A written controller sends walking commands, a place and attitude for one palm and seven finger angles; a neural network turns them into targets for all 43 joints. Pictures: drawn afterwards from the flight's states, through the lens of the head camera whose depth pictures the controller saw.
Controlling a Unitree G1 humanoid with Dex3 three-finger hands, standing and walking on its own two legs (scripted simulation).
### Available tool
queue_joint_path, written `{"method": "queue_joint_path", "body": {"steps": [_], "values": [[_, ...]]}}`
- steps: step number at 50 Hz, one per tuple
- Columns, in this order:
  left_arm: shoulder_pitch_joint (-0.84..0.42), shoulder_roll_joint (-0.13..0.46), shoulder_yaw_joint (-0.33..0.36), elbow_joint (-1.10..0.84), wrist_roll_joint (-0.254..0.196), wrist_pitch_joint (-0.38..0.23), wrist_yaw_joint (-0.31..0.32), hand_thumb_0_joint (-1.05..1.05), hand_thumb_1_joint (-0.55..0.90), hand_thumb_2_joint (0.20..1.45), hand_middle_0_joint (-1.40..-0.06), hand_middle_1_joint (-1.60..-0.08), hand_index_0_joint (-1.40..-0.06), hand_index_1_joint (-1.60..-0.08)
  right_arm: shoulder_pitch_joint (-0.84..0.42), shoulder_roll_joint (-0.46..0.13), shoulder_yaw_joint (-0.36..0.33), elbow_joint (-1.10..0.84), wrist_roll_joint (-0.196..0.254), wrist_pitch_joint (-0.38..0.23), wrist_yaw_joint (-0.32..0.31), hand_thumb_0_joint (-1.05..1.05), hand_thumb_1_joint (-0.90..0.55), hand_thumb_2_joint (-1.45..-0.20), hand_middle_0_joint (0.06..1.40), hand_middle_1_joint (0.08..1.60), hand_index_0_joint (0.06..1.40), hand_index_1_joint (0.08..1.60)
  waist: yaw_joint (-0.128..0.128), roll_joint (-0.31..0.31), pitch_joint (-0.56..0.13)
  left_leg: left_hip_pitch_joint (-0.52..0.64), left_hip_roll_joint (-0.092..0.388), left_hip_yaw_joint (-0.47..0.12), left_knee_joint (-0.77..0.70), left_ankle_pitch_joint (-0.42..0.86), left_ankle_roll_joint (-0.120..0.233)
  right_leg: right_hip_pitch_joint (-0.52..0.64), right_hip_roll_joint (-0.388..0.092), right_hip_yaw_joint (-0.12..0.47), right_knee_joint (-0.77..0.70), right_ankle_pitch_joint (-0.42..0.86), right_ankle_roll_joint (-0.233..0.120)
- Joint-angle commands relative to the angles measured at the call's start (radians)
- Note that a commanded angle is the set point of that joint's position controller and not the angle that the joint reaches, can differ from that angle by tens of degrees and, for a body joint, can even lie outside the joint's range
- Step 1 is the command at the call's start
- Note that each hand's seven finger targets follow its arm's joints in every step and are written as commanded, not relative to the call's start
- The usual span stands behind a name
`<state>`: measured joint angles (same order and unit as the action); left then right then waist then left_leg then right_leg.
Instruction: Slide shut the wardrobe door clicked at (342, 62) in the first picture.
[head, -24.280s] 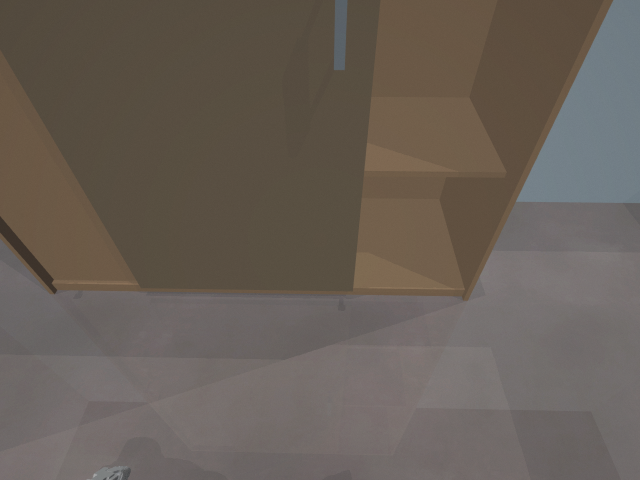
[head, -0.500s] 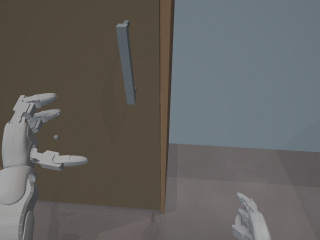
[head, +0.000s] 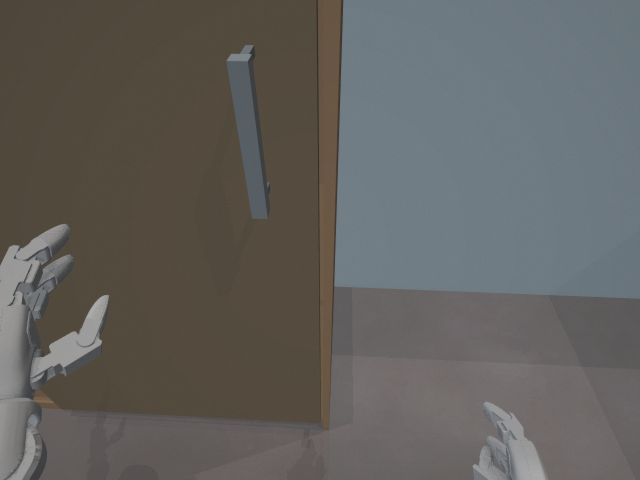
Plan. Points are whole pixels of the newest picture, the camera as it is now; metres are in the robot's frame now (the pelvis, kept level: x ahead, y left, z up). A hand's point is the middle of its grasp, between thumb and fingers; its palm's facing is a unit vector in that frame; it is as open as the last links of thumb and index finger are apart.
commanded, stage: draw the hand back to the body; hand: left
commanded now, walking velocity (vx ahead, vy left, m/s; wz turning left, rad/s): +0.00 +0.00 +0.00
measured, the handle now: (255, 138) +0.44 +0.15 +0.24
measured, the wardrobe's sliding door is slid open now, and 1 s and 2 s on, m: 0.00 0.00 0.00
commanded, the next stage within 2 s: step back with the hand held close in 0.40 s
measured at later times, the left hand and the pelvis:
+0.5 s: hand (82, 335) +0.19 +0.26 +0.16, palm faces +0.48 -0.81 -0.34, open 7.4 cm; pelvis +0.00 -0.01 +0.00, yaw +1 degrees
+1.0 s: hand (35, 380) +0.14 +0.28 +0.16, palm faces +0.43 -0.77 -0.46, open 7.4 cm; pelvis -0.06 +0.01 -0.01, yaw +0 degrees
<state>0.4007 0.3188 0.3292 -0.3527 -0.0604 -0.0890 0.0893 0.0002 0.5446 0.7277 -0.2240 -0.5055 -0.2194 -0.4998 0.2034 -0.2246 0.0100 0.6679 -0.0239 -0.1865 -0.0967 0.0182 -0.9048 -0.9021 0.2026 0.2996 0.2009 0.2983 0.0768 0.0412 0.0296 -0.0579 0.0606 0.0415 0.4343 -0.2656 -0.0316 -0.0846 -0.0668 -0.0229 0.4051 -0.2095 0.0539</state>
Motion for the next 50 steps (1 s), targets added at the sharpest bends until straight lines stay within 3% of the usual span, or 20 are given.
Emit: {"method": "queue_joint_path", "body": {"steps": [1,4,8,13,16,18,24,26,27,28,30,31,32,35,37,42,46,50], "values": [[-0.077,0.2,0.121,-0.226,-0.002,-0.057,0.02,0.0,0.9,0.9,-0.2,-0.3,-0.2,-0.3,-0.14,-0.106,-0.038,-0.168,0.004,-0.052,-0.008,0.0,-0.9,-0.9,0.2,0.3,0.2,0.3,0.01,0.014,-0.059,-0.062,-0.048,0.02,-0.08,0.186,0.035,0.028,0.074,-0.041,-0.057,0.136,-0.047],[-0.135,0.187,0.099,-0.243,0.001,-0.052,0.023,0.0,0.9,0.9,-0.2,-0.3,-0.2,-0.3,-0.14,-0.106,-0.033,-0.167,0.002,-0.051,-0.012,0.0,-0.9,-0.9,0.2,0.3,0.2,0.3,-0.001,0.043,-0.048,-0.058,-0.053,0.019,-0.078,0.18,0.037,0.015,0.071,-0.04,-0.06,0.128,-0.045],[-0.153,0.181,0.088,-0.243,0.002,-0.045,0.025,0.0,0.9,0.9,-0.2,-0.3,-0.2,-0.3,-0.142,-0.105,-0.031,-0.165,0.001,-0.051,-0.015,0.0,-0.9,-0.9,0.2,0.3,0.2,0.3,-0.002,0.035,-0.053,-0.043,-0.053,0.017,-0.08,0.179,0.039,0.015,0.071,-0.042,-0.063,0.12,-0.045],[-0.126,0.184,0.1,-0.24,0.002,-0.04,0.025,0.0,0.9,0.9,-0.2,-0.3,-0.2,-0.3,-0.147,-0.102,-0.029,-0.166,-0.003,-0.05,-0.011,0.0,-0.9,-0.9,0.2,0.3,0.2,0.3,0.007,0.037,-0.072,-0.041,-0.054,0.016,-0.076,0.217,0.036,0.039,0.071,-0.042,-0.053,0.161,-0.047],[-0.099,0.191,0.114,-0.211,-0.001,-0.036,0.022,0.0,0.9,0.9,-0.2,-0.3,-0.2,-0.3,-0.146,-0.101,-0.03,-0.166,-0.003,-0.045,-0.01,0.0,-0.9,-0.9,0.2,0.3,0.2,0.3,0.01,0.001,-0.061,-0.051,-0.053,0.016,-0.077,0.22,0.036,0.044,0.073,-0.045,-0.056,0.169,-0.046],[-0.111,0.186,0.109,-0.227,-0.001,-0.038,0.02,0.0,0.9,0.9,-0.2,-0.3,-0.2,-0.3,-0.15,-0.098,-0.029,-0.166,-0.002,-0.04,-0.008,0.0,-0.9,-0.9,0.2,0.3,0.2,0.3,0.007,0.028,-0.059,-0.048,-0.052,0.021,-0.077,0.215,0.035,0.039,0.071,-0.041,-0.059,0.163,-0.045],[-0.112,0.19,0.113,-0.22,-0.002,-0.043,0.02,0.0,0.9,0.9,-0.2,-0.3,-0.2,-0.3,-0.155,-0.097,-0.031,-0.168,-0.001,-0.042,-0.012,0.0,-0.9,-0.9,0.2,0.3,0.2,0.3,0.009,0.015,-0.055,-0.047,-0.051,0.021,-0.082,0.181,0.038,0.03,0.071,-0.041,-0.071,0.121,-0.043],[-0.153,0.223,0.138,-0.225,0.0,-0.046,0.026,0.0,0.9,0.9,-0.2,-0.3,-0.2,-0.3,-0.154,-0.102,-0.033,-0.163,0.0,-0.044,-0.016,0.0,-0.9,-0.9,0.2,0.3,0.2,0.3,0.007,0.016,-0.064,-0.044,-0.053,0.023,-0.081,0.18,0.038,0.036,0.073,-0.04,-0.075,0.123,-0.043],[-0.263,0.324,0.24,-0.301,0.011,-0.099,0.036,0.0,0.9,0.9,-0.2,-0.3,-0.2,-0.3,-0.148,-0.116,-0.024,-0.203,0.003,-0.018,-0.002,0.0,-0.9,-0.9,0.2,0.3,0.2,0.3,-0.035,-0.006,0.022,-0.136,-0.044,0.042,-0.037,0.108,0.054,-0.1,0.031,0.033,-0.138,0.184,-0.038],[-0.149,0.248,0.186,-0.203,0.013,-0.107,0.028,0.0,0.9,0.9,-0.2,-0.3,-0.2,-0.3,-0.141,-0.098,-0.024,-0.181,0.001,-0.001,0.001,0.0,-0.9,-0.9,0.2,0.3,0.2,0.3,-0.041,-0.071,-0.001,-0.137,-0.053,0.029,-0.007,0.102,0.055,-0.113,0.009,0.033,-0.139,0.191,-0.042],[-0.072,0.209,0.151,-0.208,0.023,-0.126,0.025,0.0,0.9,0.9,-0.2,-0.3,-0.2,-0.3,-0.139,-0.104,-0.032,-0.198,-0.004,0.023,0.009,0.0,-0.9,-0.9,0.2,0.3,0.2,0.3,-0.041,-0.056,-0.064,-0.132,-0.052,0.032,0.012,0.148,0.052,-0.106,-0.005,0.035,-0.112,0.234,-0.048],[-0.061,0.212,0.156,-0.23,0.023,-0.14,0.027,0.0,0.9,0.9,-0.2,-0.3,-0.2,-0.3,-0.144,-0.109,-0.036,-0.203,-0.005,0.029,0.006,0.0,-0.9,-0.9,0.2,0.3,0.2,0.3,-0.042,-0.006,-0.093,-0.124,-0.046,0.029,0.001,0.204,0.05,-0.086,0.0,0.02,-0.082,0.291,-0.044],[-0.015,0.215,0.165,-0.221,0.022,-0.145,0.031,0.0,0.9,0.9,-0.2,-0.3,-0.2,-0.3,-0.131,-0.11,-0.04,-0.213,-0.004,0.038,0.006,0.0,-0.9,-0.9,0.2,0.3,0.2,0.3,-0.042,0.003,-0.134,-0.115,-0.035,0.028,-0.004,0.256,0.049,-0.068,0.005,0.012,-0.052,0.323,-0.039],[0.05,0.231,0.188,-0.249,0.021,-0.153,0.039,0.0,0.9,0.9,-0.2,-0.3,-0.2,-0.3,-0.116,-0.112,-0.054,-0.241,0.003,0.063,0.007,0.0,-0.9,-0.9,0.2,0.3,0.2,0.3,-0.043,-0.03,-0.219,-0.112,-0.017,0.026,0.003,0.389,0.044,-0.025,0.015,-0.006,0.014,0.429,-0.027],[0.079,0.24,0.199,-0.262,0.017,-0.155,0.045,0.0,0.9,0.9,-0.2,-0.3,-0.2,-0.3,-0.119,-0.11,-0.055,-0.255,0.007,0.077,0.003,0.0,-0.9,-0.9,0.2,0.3,0.2,0.3,-0.044,-0.009,-0.22,-0.136,-0.007,0.018,-0.011,0.399,0.043,-0.023,0.02,-0.012,0.039,0.416,-0.021],[0.083,0.26,0.225,-0.311,0.02,-0.172,0.059,0.0,0.9,0.9,-0.2,-0.3,-0.2,-0.3,-0.111,-0.113,-0.06,-0.274,0.012,0.086,-0.004,0.0,-0.9,-0.9,0.2,0.3,0.2,0.3,-0.047,0.034,-0.188,-0.256,0.005,0.0,-0.044,0.271,0.049,-0.018,0.037,-0.007,0.079,0.317,-0.013],[0.066,0.262,0.233,-0.313,0.03,-0.191,0.066,0.0,0.9,0.9,-0.2,-0.3,-0.2,-0.3,-0.101,-0.123,-0.064,-0.276,0.015,0.072,-0.005,0.0,-0.9,-0.9,0.2,0.3,0.2,0.3,-0.05,0.047,-0.142,-0.426,0.016,-0.021,-0.078,-0.013,0.069,0.015,0.041,0.012,0.109,0.192,-0.013],[0.045,0.242,0.22,-0.287,0.047,-0.214,0.074,0.0,0.9,0.9,-0.2,-0.3,-0.2,-0.3,-0.072,-0.123,-0.064,-0.269,0.02,0.045,-0.003,0.0,-0.9,-0.9,0.2,0.3,0.2,0.3,-0.058,0.001,-0.088,-0.535,0.001,-0.027,-0.038,-0.277,0.081,-0.048,0.024,0.062,0.066,-0.016,-0.024]]}}
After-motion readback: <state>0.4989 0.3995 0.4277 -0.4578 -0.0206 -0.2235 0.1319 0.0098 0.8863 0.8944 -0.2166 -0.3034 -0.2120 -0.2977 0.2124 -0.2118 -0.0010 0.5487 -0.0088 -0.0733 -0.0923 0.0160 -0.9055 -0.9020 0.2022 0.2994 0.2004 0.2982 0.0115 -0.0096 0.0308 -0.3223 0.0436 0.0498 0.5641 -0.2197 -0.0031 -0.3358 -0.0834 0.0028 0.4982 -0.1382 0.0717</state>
